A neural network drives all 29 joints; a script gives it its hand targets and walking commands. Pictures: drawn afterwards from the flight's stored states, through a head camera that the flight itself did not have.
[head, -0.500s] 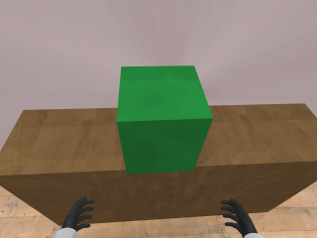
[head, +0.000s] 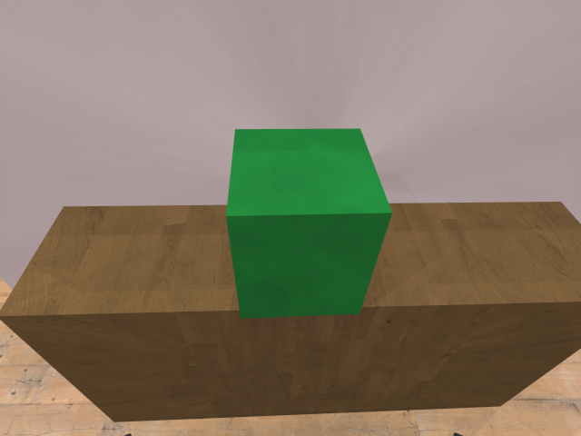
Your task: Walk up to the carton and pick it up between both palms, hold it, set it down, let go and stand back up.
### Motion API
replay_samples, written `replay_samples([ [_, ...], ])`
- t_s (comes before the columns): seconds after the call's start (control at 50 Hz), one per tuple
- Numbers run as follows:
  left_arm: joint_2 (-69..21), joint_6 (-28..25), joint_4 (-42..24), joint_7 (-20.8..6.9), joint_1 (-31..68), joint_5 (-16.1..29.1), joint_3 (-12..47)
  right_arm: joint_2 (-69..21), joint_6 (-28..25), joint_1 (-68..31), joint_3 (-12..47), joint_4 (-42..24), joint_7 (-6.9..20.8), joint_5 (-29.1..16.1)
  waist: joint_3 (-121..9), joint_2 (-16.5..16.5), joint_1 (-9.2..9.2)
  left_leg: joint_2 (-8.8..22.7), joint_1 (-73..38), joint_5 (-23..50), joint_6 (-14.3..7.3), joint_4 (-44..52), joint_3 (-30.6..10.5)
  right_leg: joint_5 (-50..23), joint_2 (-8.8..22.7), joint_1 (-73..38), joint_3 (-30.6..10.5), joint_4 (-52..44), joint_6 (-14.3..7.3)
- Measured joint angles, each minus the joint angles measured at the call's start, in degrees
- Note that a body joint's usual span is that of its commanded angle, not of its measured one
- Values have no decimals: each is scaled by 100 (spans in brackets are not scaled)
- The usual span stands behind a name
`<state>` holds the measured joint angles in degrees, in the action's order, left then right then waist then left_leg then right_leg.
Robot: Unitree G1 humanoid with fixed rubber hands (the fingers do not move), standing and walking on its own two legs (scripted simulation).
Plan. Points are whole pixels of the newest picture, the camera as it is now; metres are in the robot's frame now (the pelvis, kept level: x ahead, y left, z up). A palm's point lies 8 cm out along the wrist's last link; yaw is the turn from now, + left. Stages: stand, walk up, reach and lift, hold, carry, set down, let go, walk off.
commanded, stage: stand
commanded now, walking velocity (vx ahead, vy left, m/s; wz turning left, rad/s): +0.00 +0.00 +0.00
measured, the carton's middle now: (299, 224) +0.47 -0.02 +0.02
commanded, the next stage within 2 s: none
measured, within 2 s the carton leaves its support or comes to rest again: neither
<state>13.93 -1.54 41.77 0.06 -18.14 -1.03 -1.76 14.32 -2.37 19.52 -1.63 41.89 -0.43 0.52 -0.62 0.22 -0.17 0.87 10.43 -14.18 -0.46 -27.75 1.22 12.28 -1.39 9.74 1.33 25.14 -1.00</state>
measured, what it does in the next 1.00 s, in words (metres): stands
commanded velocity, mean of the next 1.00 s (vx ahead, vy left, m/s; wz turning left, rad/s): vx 0.00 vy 0.00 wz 0.00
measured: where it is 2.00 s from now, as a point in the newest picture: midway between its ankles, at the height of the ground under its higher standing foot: outside the picture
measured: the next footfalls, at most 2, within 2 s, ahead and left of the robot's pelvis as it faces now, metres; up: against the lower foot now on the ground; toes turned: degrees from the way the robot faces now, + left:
none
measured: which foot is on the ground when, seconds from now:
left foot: down 0.00-1.00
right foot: down 0.00-1.00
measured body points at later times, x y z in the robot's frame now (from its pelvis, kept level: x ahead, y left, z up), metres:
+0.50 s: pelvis -0.02 +0.02 +0.00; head -0.04 +0.02 +0.45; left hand +0.01 +0.28 -0.14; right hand +0.02 -0.25 -0.13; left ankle +0.01 +0.11 -0.74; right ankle +0.02 -0.11 -0.74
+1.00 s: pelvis -0.01 +0.02 +0.00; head -0.01 +0.02 +0.45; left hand +0.04 +0.27 -0.14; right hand +0.05 -0.24 -0.13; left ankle +0.01 +0.11 -0.74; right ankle +0.02 -0.11 -0.74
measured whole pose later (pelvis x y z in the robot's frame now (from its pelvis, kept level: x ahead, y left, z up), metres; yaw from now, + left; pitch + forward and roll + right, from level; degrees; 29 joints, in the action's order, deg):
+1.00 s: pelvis -0.01 +0.02 +0.00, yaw +1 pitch -2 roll +0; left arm 13.9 -0.8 47.3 0.9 -20.7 -0.7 0.7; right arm 14.6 -1.1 22.7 0.3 43.9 -0.8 0.2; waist 1.0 0.3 -0.1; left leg -1.3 12.5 -13.7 -2.1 -28.4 1.2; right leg 12.9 1.0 12.1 1.3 27.2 0.9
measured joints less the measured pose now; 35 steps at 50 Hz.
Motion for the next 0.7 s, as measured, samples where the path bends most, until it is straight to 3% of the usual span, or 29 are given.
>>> replay_samples([
  [0.7, 0, 45, 513, 45, -461, 9, 201, 54, 113, 377, 149, 149, -10, 2, 87, 19, -1, -199, 296, 87, -167, -163, 19, 7, 225, 314, -16, 283, 180],
])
